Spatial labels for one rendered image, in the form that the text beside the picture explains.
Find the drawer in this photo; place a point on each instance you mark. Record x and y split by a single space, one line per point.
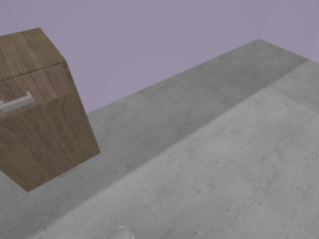
43 85

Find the cabinet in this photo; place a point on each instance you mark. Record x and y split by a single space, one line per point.
44 141

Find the handle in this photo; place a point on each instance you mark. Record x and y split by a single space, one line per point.
7 107

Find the left robot thigh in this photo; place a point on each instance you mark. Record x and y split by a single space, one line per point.
122 233

